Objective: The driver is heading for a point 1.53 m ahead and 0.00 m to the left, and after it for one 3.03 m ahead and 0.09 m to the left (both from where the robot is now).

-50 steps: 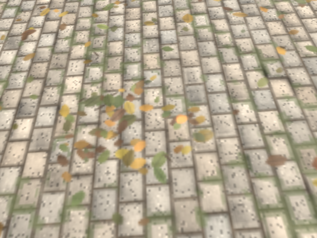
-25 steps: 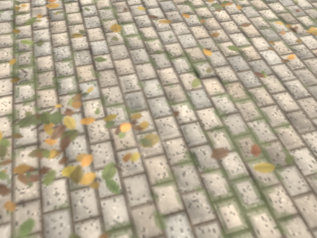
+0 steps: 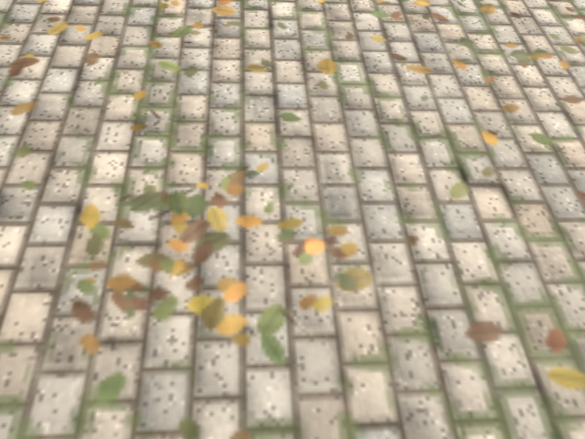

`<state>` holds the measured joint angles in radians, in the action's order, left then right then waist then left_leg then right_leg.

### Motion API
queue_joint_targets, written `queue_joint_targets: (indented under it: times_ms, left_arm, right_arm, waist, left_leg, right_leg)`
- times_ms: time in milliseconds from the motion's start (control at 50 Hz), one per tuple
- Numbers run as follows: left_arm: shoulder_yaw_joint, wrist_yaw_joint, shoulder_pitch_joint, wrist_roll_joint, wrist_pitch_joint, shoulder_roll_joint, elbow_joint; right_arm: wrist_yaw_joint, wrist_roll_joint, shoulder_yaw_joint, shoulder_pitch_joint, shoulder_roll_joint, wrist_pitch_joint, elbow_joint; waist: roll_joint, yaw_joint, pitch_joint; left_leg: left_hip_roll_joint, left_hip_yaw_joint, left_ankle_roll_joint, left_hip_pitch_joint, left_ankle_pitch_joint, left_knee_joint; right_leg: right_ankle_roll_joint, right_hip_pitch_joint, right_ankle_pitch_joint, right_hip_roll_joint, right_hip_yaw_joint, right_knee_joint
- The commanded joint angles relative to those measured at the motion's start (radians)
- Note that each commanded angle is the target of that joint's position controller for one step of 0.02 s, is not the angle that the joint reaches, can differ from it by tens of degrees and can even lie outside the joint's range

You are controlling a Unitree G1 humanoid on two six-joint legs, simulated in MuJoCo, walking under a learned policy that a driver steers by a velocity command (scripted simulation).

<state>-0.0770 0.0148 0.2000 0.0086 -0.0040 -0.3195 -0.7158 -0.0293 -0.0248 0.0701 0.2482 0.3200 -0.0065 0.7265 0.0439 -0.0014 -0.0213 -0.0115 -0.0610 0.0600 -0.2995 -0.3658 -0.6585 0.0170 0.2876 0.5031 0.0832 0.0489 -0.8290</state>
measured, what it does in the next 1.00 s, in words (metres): walks ahead: right foot, then left foot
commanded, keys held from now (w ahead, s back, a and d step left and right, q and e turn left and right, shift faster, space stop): w+q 0.24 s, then w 0.02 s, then no key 0.16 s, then e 0.30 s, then w+e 0.28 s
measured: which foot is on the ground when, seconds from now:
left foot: down 0.00-0.46, up 0.48-0.80, down 0.82-1.00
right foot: up 0.00-0.42, down 0.44-0.84, up 0.86-1.00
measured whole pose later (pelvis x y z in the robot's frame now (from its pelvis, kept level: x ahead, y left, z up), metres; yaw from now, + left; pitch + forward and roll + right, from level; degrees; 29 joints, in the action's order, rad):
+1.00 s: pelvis +0.32 +0.07 +0.03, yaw -1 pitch +1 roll -1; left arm -0.09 0.00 0.20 0.02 -0.01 -0.33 -0.74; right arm 0.03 0.01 0.04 0.31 0.26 0.06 0.68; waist 0.04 -0.02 0.01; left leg 0.01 -0.03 0.02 -0.18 -0.23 -0.39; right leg 0.01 0.59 0.26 -0.03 -0.09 -1.06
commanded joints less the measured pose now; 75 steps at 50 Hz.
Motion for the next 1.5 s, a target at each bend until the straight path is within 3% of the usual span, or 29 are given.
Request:
queue_joint_targets:
  times_ms: [20, 60, 100, 240, 380, 420, 440, 460, 480, 500, 560, 620, 680, 820, 840, 860, 880, 900, 940, 980, 1100, 1200, 1260, 1300, 1320, 1340, 1360, 1400, 1500]
  left_arm:
    - [-0.011, -0.016, -0.188, 0.042, -0.074, -0.096, 0.173]
    - [-0.022, -0.016, -0.149, 0.004, -0.095, -0.118, 0.128]
    - [-0.027, -0.023, -0.138, -0.016, -0.103, -0.109, 0.115]
    - [0.001, -0.041, -0.282, -0.005, -0.104, -0.025, 0.141]
    - [-0.008, -0.068, -0.291, -0.008, -0.128, -0.053, 0.14]
    - [-0.029, -0.054, -0.119, -0.022, -0.135, -0.102, 0.091]
    - [-0.032, -0.046, 0.005, -0.036, -0.137, -0.133, 0.07]
    - [-0.036, -0.044, 0.088, -0.057, -0.13, -0.197, 0.05]
    - [-0.023, -0.057, 0.147, -0.035, -0.118, -0.126, 0.006]
    - [-0.015, -0.059, 0.061, -0.002, -0.105, -0.096, 0.03]
    - [0.01, -0.048, -0.112, -0.001, -0.074, -0.054, 0.045]
    - [-0.013, -0.038, -0.129, -0.018, -0.055, -0.114, 0.039]
    - [-0.031, -0.022, -0.111, -0.001, -0.033, -0.147, 0.039]
    - [-0.017, 0.003, -0.105, 0.021, 0.008, -0.107, 0.041]
    - [0.003, -0.002, -0.093, 0.014, 0.003, -0.037, 0.049]
    - [0.006, -0.004, -0.107, 0.025, -0.011, -0.006, 0.087]
    - [-0.016, -0.004, -0.095, 0.02, -0.023, -0.088, 0.091]
    - [-0.03, -0.009, -0.055, 0.021, -0.024, -0.122, 0.068]
    - [-0.034, -0.012, -0.008, 0.008, -0.019, -0.108, 0.029]
    - [-0.026, -0.022, -0.032, 0.011, -0.021, -0.073, 0.037]
    - [-0.01, -0.042, -0.133, 0.008, -0.016, -0.027, 0.107]
    - [0.0, -0.077, -0.196, 0.008, -0.012, -0.01, 0.157]
    - [-0.024, -0.087, -0.126, 0.007, -0.007, -0.058, 0.156]
    - [-0.071, -0.061, 0.096, -0.001, -0.004, -0.153, 0.095]
    - [-0.08, -0.03, 0.138, 0.001, 0.0, -0.248, 0.1]
    - [-0.071, -0.034, 0.086, -0.019, -0.012, -0.274, 0.152]
    - [-0.05, -0.039, 0.067, -0.017, -0.014, -0.18, 0.155]
    - [-0.009, -0.033, -0.034, 0.004, -0.021, -0.065, 0.128]
    - [0.013, -0.028, -0.139, -0.041, -0.043, -0.028, 0.06]
  right_arm:
    - [-0.003, 0.022, 0.04, 0.161, 0.188, 0.069, -0.044]
    - [0.009, 0.009, 0.02, 0.097, 0.133, 0.077, -0.055]
    - [0.025, 0.016, 0.013, 0.099, 0.127, 0.073, -0.064]
    - [0.06, 0.008, 0.017, 0.199, 0.125, 0.06, -0.027]
    - [0.072, 0.01, 0.022, 0.212, 0.125, 0.035, 0.014]
    - [0.071, 0.009, 0.022, 0.16, 0.125, 0.037, -0.004]
    - [0.066, 0.024, 0.009, 0.147, 0.092, 0.04, -0.024]
    - [0.06, 0.045, -0.019, 0.294, -0.004, 0.042, -0.021]
    - [0.05, 0.017, -0.018, 0.413, 0.037, 0.041, 0.029]
    - [0.047, 0.001, 0.006, 0.318, 0.129, 0.032, 0.025]
    - [0.061, 0.037, 0.012, 0.095, 0.123, 0.008, -0.045]
    - [0.077, 0.035, -0.008, 0.119, 0.045, 0.001, -0.052]
    - [0.084, 0.037, -0.009, 0.081, 0.052, -0.003, -0.069]
    - [0.061, 0.025, 0.006, 0.065, 0.064, 0.033, -0.105]
    - [0.071, 0.031, 0.021, 0.146, 0.121, 0.038, -0.1]
    - [0.062, 0.06, 0.043, 0.15, 0.215, 0.039, -0.093]
    - [0.057, 0.075, 0.036, 0.075, 0.191, 0.057, -0.115]
    - [0.061, 0.054, 0.022, 0.016, 0.13, 0.069, -0.126]
    - [0.066, 0.028, 0.012, -0.011, 0.09, 0.081, -0.127]
    - [0.068, 0.037, 0.01, 0.027, 0.081, 0.093, -0.112]
    - [0.065, 0.043, 0.025, 0.068, 0.101, 0.083, -0.078]
    - [0.069, 0.013, 0.049, 0.075, 0.162, 0.054, -0.051]
    - [0.072, -0.014, 0.06, 0.036, 0.176, 0.047, -0.054]
    - [0.067, -0.015, 0.045, 0.065, 0.132, 0.057, -0.052]
    - [0.056, 0.061, 0.001, 0.106, -0.001, 0.065, -0.093]
    - [0.048, 0.052, -0.008, 0.185, 0.043, 0.071, -0.096]
    - [0.046, 0.016, 0.017, 0.081, 0.135, 0.067, -0.086]
    - [0.065, 0.019, 0.009, 0.025, 0.112, 0.05, -0.069]
    - [0.071, 0.024, -0.011, 0.096, 0.04, 0.008, -0.025]
  waist:
    - [-0.202, -0.081, -0.032]
    - [-0.111, -0.04, -0.078]
    - [-0.135, -0.029, -0.055]
    - [-0.147, -0.073, -0.052]
    - [-0.19, -0.059, -0.025]
    - [-0.201, 0.035, 0.086]
    - [-0.166, 0.089, 0.213]
    - [0.118, 0.026, 0.393]
    - [0.221, 0.022, 0.539]
    - [0.096, 0.032, 0.4]
    - [-0.007, -0.011, 0.091]
    - [0.064, -0.043, 0.074]
    - [0.072, -0.024, 0.143]
    - [0.066, -0.073, 0.085]
    - [-0.07, -0.1, 0.103]
    - [-0.323, -0.08, 0.046]
    - [-0.268, -0.043, -0.005]
    - [-0.233, -0.009, -0.028]
    - [-0.184, -0.003, -0.02]
    - [-0.158, -0.024, -0.026]
    - [-0.145, -0.059, -0.062]
    - [-0.173, -0.074, -0.031]
    - [-0.185, -0.017, 0.038]
    - [-0.085, 0.091, 0.168]
    - [0.193, 0.038, 0.266]
    - [0.22, 0.021, 0.471]
    - [0.064, 0.084, 0.415]
    - [-0.023, 0.033, 0.242]
    - [0.053, -0.046, 0.16]
  left_leg:
    - [0.402, 0.827, 0.303, 0.364, -0.303, 0.516]
    - [0.304, 0.616, 0.212, 0.315, -0.144, 0.48]
    - [0.229, 0.477, 0.172, 0.297, 0.071, 0.487]
    - [0.15, 0.324, 0.132, 0.25, 0.35, 0.467]
    - [0.169, 0.322, 0.071, 0.286, 0.689, 0.304]
    - [0.126, 0.299, 0.03, 0.318, 0.935, 0.105]
    - [0.085, 0.288, -0.002, 0.215, 0.808, -0.08]
    - [-0.05, 0.27, -0.068, -0.073, 0.088, -0.457]
    - [-0.124, 0.313, -0.101, -0.189, -0.337, -0.656]
    - [-0.053, 0.298, -0.112, -0.233, -0.275, -0.715]
    - [0.045, 0.179, -0.124, -0.212, -0.119, -0.531]
    - [0.025, 0.126, -0.133, -0.08, -0.144, -0.304]
    - [0.014, 0.131, -0.132, -0.022, -0.021, -0.176]
    - [0.01, 0.115, -0.063, 0.237, 0.096, 0.175]
    - [0.197, 0.302, -0.004, 0.34, -0.1, 0.311]
    - [0.387, 0.649, 0.1, 0.287, -0.373, 0.471]
    - [0.397, 0.693, 0.141, 0.212, -0.398, 0.499]
    - [0.357, 0.597, 0.118, 0.219, -0.343, 0.489]
    - [0.293, 0.433, 0.073, 0.262, -0.162, 0.486]
    - [0.267, 0.31, 0.068, 0.255, -0.014, 0.505]
    - [0.256, 0.085, 0.095, 0.275, 0.349, 0.496]
    - [0.269, -0.034, 0.083, 0.246, 0.592, 0.389]
    - [0.286, -0.057, 0.048, 0.282, 0.813, 0.214]
    - [0.192, -0.121, -0.04, 0.126, 0.721, -0.149]
    - [0.101, -0.105, -0.101, -0.213, -0.216, -0.475]
    - [-0.013, 0.089, -0.138, -0.358, -0.401, -0.733]
    - [0.037, 0.156, -0.132, -0.392, -0.279, -0.751]
    - [0.119, 0.135, -0.121, -0.374, -0.145, -0.604]
    - [0.119, 0.113, -0.145, -0.04, -0.022, -0.271]
  right_leg:
    - [-0.027, 0.64, 0.05, -0.05, -0.145, -0.396]
    - [-0.042, 0.591, -0.148, 0.003, -0.136, -0.301]
    - [-0.021, 0.503, -0.284, -0.003, -0.119, -0.202]
    - [0.047, 0.408, -0.541, -0.079, -0.077, 0.164]
    - [-0.025, 0.193, -0.584, -0.126, -0.054, 0.351]
    - [-0.076, -0.009, -0.647, -0.141, -0.021, 0.42]
    - [-0.131, -0.261, -0.85, -0.036, -0.098, 0.377]
    - [-0.307, -0.641, -1.242, 0.252, -0.421, 0.266]
    - [-0.425, -0.735, -1.148, 0.354, -0.699, 0.35]
    - [-0.383, -0.578, -0.898, 0.299, -0.614, 0.411]
    - [-0.281, -0.131, -0.663, 0.149, -0.402, 0.526]
    - [-0.273, 0.025, -0.711, 0.086, -0.32, 0.557]
    - [-0.274, 0.024, -0.597, 0.09, -0.342, 0.554]
    - [-0.154, 0.244, 0.113, -0.013, -0.434, 0.498]
    - [-0.086, 0.349, 0.175, -0.091, -0.346, 0.271]
    - [-0.059, 0.513, 0.092, -0.213, -0.177, 0.004]
    - [-0.056, 0.517, 0.005, -0.128, -0.237, -0.133]
    - [-0.049, 0.536, -0.077, -0.115, -0.227, -0.182]
    - [-0.01, 0.536, -0.196, -0.086, -0.194, -0.251]
    - [0.012, 0.529, -0.291, -0.063, -0.17, -0.299]
    - [0.067, 0.506, -0.4, -0.025, -0.116, -0.11]
    - [0.035, 0.31, -0.39, -0.042, -0.007, 0.118]
    - [-0.034, 0.175, -0.316, -0.09, 0.024, 0.228]
    - [-0.114, -0.205, -0.596, -0.129, -0.014, 0.401]
    - [-0.216, -0.506, -1.1, 0.146, -0.354, 0.3]
    - [-0.461, -0.605, -1.004, 0.366, -0.736, 0.363]
    - [-0.42, -0.524, -0.897, 0.294, -0.598, 0.421]
    - [-0.305, -0.319, -0.783, 0.188, -0.382, 0.43]
    - [-0.272, 0.006, -0.836, 0.104, -0.156, 0.506]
